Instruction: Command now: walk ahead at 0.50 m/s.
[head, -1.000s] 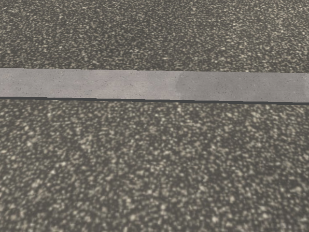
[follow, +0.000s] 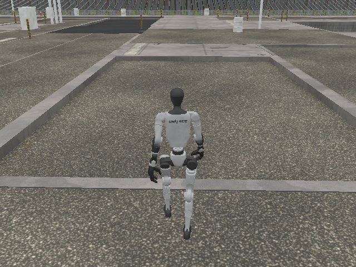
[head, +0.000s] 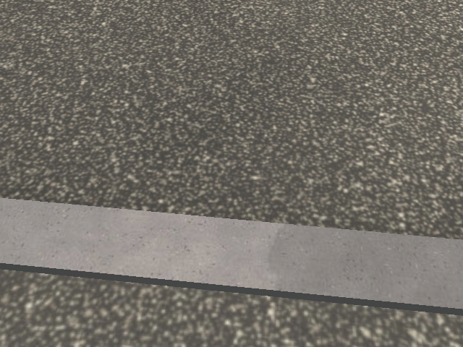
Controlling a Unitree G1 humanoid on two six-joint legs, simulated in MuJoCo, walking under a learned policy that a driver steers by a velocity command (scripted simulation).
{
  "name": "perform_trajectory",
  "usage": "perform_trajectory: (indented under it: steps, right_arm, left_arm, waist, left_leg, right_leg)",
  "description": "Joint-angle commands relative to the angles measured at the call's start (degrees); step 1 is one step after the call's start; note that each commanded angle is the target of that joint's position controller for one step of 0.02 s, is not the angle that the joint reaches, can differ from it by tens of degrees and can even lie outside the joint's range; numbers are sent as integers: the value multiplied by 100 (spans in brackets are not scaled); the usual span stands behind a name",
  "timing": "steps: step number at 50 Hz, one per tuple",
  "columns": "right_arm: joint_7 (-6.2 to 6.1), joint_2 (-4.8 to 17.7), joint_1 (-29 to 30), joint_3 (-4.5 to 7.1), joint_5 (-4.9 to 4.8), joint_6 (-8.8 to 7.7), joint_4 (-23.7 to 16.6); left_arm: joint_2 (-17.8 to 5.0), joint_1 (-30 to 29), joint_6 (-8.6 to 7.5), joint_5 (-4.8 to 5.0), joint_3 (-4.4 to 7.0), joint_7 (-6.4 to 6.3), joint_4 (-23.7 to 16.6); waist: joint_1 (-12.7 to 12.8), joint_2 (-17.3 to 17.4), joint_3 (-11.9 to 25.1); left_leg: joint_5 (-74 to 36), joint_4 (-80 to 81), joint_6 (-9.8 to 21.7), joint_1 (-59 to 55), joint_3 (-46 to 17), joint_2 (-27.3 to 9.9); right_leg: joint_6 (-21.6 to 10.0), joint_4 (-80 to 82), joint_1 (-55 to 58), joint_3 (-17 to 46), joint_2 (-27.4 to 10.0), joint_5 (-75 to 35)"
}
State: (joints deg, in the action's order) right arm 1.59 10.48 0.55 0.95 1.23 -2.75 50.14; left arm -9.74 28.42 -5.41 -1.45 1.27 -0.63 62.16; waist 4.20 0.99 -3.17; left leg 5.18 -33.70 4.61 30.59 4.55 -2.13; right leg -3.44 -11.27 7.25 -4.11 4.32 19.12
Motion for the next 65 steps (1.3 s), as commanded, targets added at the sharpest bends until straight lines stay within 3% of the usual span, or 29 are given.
perform_trajectory:
  steps: [1, 2, 3, 4, 5, 6, 7, 9, 15, 25, 28, 30, 31, 32, 33, 34, 35, 37, 43, 52, 54, 57, 58, 59, 60, 61, 62, 63, 65]
  right_arm:
    - [-89, 607, -772, 216, 5, -158, -29]
    - [-146, 773, -1777, 310, 64, -217, 317]
    - [-211, 1276, -2827, 452, 208, -258, 506]
    - [-173, 1661, -2939, 549, 193, -205, 533]
    - [-129, 1332, -2407, 500, -28, -138, 467]
    - [-106, 994, -1825, 401, -78, -149, 375]
    - [-87, 720, -1570, 333, -50, -190, 358]
    - [-124, 375, -1605, 224, -49, -250, 494]
    - [-172, 614, -2420, 223, -66, -336, 781]
    - [-275, 587, -3378, 158, 6, -274, 1059]
    - [-319, 715, -3207, 202, 45, -260, 1074]
    - [-312, 791, -3018, 215, 17, -232, 1067]
    - [-289, 749, -2895, 197, -45, -229, 994]
    - [-240, 332, -3065, 91, -198, -239, 754]
    - [-249, 327, -3541, 153, -254, -202, 808]
    - [-271, 695, -3102, 262, -115, -139, 773]
    - [-242, 619, -2665, 271, -98, -145, 648]
    - [-190, 434, -2516, 303, -15, -42, 599]
    - [-60, 239, -1894, 324, 7, 295, 223]
    - [100, 242, -150, 190, 17, 208, -542]
    - [100, 274, -188, 199, 33, 176, -581]
    - [13, 458, -1071, 290, 70, 100, -244]
    - [-19, 574, -1703, 353, 94, 41, -7]
    - [-79, 867, -2594, 458, 180, -27, 244]
    - [-160, 1480, -2956, 601, 225, -37, 273]
    - [-174, 1499, -2814, 608, -10, 42, 213]
    - [-185, 1379, -2308, 557, -71, 35, 161]
    - [-166, 1048, -1914, 471, -52, -13, 147]
    - [-190, 588, -1551, 344, -80, -128, 180]
  left_arm:
    - [-937, 72, -3, -13, 178, -55, -89]
    - [-907, -11, 8, 17, 163, -41, -121]
    - [-722, -21, -5, 68, 100, -24, -327]
    - [-233, 680, 10, 266, 42, 39, -332]
    - [-777, 141, 40, 99, 181, 18, -338]
    - [-755, -381, 15, 75, 201, 53, -523]
    - [-662, -581, 8, 67, 195, 64, -558]
    - [-455, -443, 154, -57, 189, 112, -496]
    - [-433, -1458, 360, -67, 203, 214, -865]
    - [-376, -3152, 301, 19, 86, 172, -1463]
    - [-462, -2998, 239, 28, 126, 144, -1512]
    - [-620, -1817, 146, 11, 244, 76, -1154]
    - [-863, -763, 71, -73, 355, 21, -835]
    - [-1481, 55, 28, -226, 505, -36, -763]
    - [-1609, -159, 131, -80, 539, 46, -819]
    - [-1266, -755, 185, 64, 477, 76, -909]
    - [-845, -1242, 152, 55, 359, 89, -1002]
    - [-469, -1434, 54, 33, 249, 43, -922]
    - [-650, -776, -139, 52, 278, 0, -742]
    - [-809, -75, -50, 69, 229, -118, -545]
    - [-851, 7, 16, 53, 220, -142, -453]
    - [-979, -207, 135, 4, 233, -160, -398]
    - [-969, -247, 202, 1, 221, -143, -401]
    - [-908, -406, 235, 51, 192, -138, -516]
    - [-379, 125, 216, 234, 69, 11, -772]
    - [-840, -253, 215, 180, 220, 3, -769]
    - [-925, -896, 166, 211, 269, 10, -967]
    - [-893, -872, 122, 273, 275, 0, -910]
    - [-589, -499, 297, 78, 241, -17, -691]
  waist:
    - [-693, -491, 169]
    - [-1086, -315, 698]
    - [-1390, 252, 1453]
    - [-1030, 1438, 2003]
    - [-929, 415, 1398]
    - [-730, 240, 630]
    - [-575, 5, 300]
    - [-277, 152, 175]
    - [-318, 183, -173]
    - [-758, 301, -394]
    - [-556, 311, -312]
    - [-45, 273, 234]
    - [371, 87, 789]
    - [448, -752, 1660]
    - [163, -1279, 2053]
    - [-12, -517, 1203]
    - [-119, -292, 473]
    - [-421, -375, -47]
    - [-596, -425, -141]
    - [-168, -438, -467]
    - [-224, -549, -339]
    - [-638, -745, 159]
    - [-928, -602, 482]
    - [-1364, -252, 960]
    - [-1133, 1141, 1731]
    - [-1169, 511, 1764]
    - [-1041, 120, 907]
    - [-778, -165, 491]
    - [-354, 71, 116]
  left_leg:
    - [444, 477, 304, -1082, 171, 396]
    - [239, 712, 471, -2392, 81, 357]
    - [655, 764, 796, -3894, -1389, -970]
    - [953, 1553, 1649, -5067, -4159, -2349]
    - [1450, 1842, 1426, -4464, -4015, -2000]
    - [1251, 1983, 1226, -3617, -3105, -1801]
    - [599, 2171, 1065, -2963, -2538, -1544]
    - [-104, 2336, 776, -2288, -1725, -1111]
    - [-634, 2721, 756, -2251, -1125, -880]
    - [-2139, 2344, 703, -3525, -733, -976]
    - [-3259, 1806, 655, -3808, -629, -1093]
    - [-4343, 472, 507, -3536, -583, -924]
    - [-3464, -767, 387, -2701, -458, -679]
    - [-772, -2754, 174, -1135, -160, -103]
    - [2467, -4127, 112, 59, -415, 653]
    - [2018, -4394, 147, 396, -781, 209]
    - [1610, -4242, 150, 460, -786, 30]
    - [1188, -3630, 115, 105, -795, -272]
    - [205, -3040, -7, 632, -647, -372]
    - [-570, -451, 111, 459, 213, -90]
    - [-128, -157, 256, 200, 273, 64]
    - [777, -101, 587, -868, 316, 494]
    - [799, 329, 717, -1659, 240, 643]
    - [502, 731, 974, -3047, -438, 176]
    - [300, 936, 1823, -5199, -3073, -1732]
    - [15, 1589, 1965, -4967, -4021, -2160]
    - [-490, 1735, 1656, -4155, -2886, -1932]
    - [-1061, 1917, 1376, -3274, -2178, -1702]
    - [-1267, 2213, 781, -2348, -1175, -1230]
  right_leg:
    - [-596, -1374, -117, 475, -1641, -5475]
    - [-477, -2507, -653, 278, -1400, -5123]
    - [-361, -4270, -1889, 51, -1076, -3071]
    - [-148, -6239, -3853, 3, 42, 1176]
    - [-247, -6524, -4373, 710, -318, 841]
    - [-264, -6317, -4469, 695, -557, 243]
    - [-240, -6010, -4234, 669, -734, -85]
    - [-120, -5578, -3696, 633, -905, -264]
    - [153, -4640, -4389, 344, -1068, -1112]
    - [28, -2586, -4533, -52, -737, -1654]
    - [-236, -2177, -3997, -127, -532, -1076]
    - [-439, -1751, -2421, -210, -182, -950]
    - [-616, -1504, -925, 152, -505, -1200]
    - [-999, -1280, 702, 2144, -2187, -650]
    - [-1479, -469, 1011, 4127, -3092, -318]
    - [-1332, -320, 182, 3496, -2855, 258]
    - [-1150, -74, -660, 2741, -2621, 233]
    - [-658, 226, -1624, 1592, -2097, -475]
    - [-421, 308, -1662, 270, -1841, -1993]
    - [-241, 21, -865, -738, -1838, -3724]
    - [-306, -230, -426, -811, -1928, -4455]
    - [-395, -1411, -111, -945, -2009, -6217]
    - [-359, -2332, -260, -968, -1952, -5971]
    - [-235, -3740, -1185, -1034, -1791, -4850]
    - [71, -6075, -3642, -1007, -793, -218]
    - [111, -6853, -4372, 29, -345, 1162]
    - [30, -6618, -4574, 524, -656, 638]
    - [-32, -6047, -4120, 681, -800, 243]
    - [4, -5278, -3396, 727, -1011, -18]
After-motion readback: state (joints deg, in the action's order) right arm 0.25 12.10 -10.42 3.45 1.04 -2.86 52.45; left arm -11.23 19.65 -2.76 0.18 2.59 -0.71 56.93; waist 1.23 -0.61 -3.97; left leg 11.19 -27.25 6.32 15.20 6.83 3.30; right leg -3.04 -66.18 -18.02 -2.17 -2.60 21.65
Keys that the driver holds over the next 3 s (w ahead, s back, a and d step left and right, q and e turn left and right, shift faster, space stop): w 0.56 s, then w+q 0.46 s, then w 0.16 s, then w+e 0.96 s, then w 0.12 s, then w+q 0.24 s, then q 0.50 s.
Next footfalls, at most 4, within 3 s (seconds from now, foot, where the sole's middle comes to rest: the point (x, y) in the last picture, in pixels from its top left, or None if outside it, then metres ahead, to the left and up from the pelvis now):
0.04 left None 0.19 0.09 -0.77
0.62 right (282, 338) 0.49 -0.08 -0.77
1.18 left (214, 262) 0.71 0.13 -0.77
1.92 right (263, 190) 1.12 -0.02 -0.94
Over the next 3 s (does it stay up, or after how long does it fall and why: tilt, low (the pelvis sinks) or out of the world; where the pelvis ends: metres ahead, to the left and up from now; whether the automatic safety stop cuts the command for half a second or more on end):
stays up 1.40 0.01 -0.16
